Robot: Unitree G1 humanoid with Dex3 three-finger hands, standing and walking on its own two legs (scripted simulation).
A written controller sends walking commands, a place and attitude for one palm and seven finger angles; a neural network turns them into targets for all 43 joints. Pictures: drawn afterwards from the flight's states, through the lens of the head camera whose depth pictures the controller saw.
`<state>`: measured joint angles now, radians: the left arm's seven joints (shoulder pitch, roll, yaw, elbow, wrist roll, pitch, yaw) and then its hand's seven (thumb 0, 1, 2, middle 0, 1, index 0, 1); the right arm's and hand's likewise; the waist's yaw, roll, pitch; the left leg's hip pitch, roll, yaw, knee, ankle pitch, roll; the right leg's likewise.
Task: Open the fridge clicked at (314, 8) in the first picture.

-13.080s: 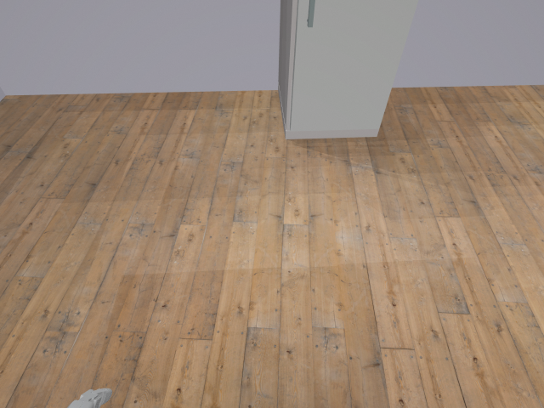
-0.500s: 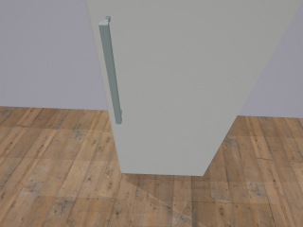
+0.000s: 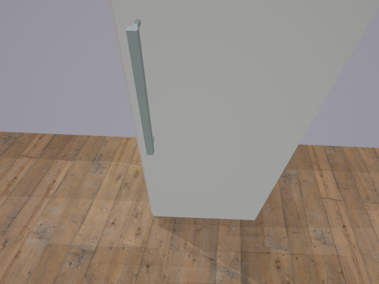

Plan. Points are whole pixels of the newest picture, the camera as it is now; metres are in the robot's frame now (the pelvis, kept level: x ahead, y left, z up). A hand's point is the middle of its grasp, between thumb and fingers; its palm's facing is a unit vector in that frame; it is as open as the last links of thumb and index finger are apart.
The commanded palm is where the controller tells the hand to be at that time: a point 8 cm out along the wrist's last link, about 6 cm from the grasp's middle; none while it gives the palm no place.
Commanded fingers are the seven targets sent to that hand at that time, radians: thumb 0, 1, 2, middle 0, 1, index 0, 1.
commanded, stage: look again from close up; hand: left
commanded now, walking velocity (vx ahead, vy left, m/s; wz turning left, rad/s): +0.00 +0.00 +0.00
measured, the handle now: (145, 99) +0.53 +0.16 +0.10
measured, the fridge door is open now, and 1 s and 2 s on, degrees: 0 0 0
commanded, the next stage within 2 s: raise the hand to about handle height in 0.32 s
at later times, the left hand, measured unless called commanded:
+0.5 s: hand out of the picture +0.07 +0.20 -0.14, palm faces +0.17 -0.96 -0.22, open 7.4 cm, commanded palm +0.10 +0.24 -0.07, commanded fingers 0.00 0.78 0.85 -0.21 -0.38 -0.21 -0.38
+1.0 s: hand (82, 272) +0.15 +0.22 -0.02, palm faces +0.20 -0.98 -0.09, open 9.6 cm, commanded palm +0.14 +0.27 -0.01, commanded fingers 0.00 0.20 0.60 -0.25 -0.75 -0.25 -0.75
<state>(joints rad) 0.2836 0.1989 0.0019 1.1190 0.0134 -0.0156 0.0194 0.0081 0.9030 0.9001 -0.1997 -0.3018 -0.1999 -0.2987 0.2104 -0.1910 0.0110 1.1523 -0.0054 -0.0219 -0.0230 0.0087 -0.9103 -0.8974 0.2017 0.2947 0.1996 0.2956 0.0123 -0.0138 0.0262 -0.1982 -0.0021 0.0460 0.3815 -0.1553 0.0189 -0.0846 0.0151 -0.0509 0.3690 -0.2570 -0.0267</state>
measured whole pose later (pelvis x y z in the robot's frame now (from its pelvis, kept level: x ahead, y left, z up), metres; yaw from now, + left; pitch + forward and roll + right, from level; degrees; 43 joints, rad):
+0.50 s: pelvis +0.00 +0.00 +0.00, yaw +0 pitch -1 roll +1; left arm 0.40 0.20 0.03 0.64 -0.08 0.02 0.05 0.02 0.90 0.90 -0.20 -0.31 -0.20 -0.30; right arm 0.27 -0.22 0.03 0.99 0.02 -0.12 -0.04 0.01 -0.91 -0.90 0.20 0.29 0.20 0.30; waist 0.02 -0.01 0.03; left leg -0.23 -0.02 0.05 0.41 -0.17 0.03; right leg -0.14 -0.01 -0.04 0.45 -0.29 -0.02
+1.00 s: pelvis -0.02 -0.02 -0.09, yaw +3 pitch +10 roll -2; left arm 0.47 0.24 0.26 -0.04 -0.32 -0.45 -0.29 0.02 0.42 0.70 -0.23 -0.61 -0.23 -0.61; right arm 0.18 -0.26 0.00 0.61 0.00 -0.33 -0.06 0.02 -0.91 -0.90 0.20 0.29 0.20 0.30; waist 0.08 0.02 -0.10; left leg -0.86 0.02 -0.05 1.15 -0.46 -0.01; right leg -0.71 0.02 -0.14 1.13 -0.60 -0.07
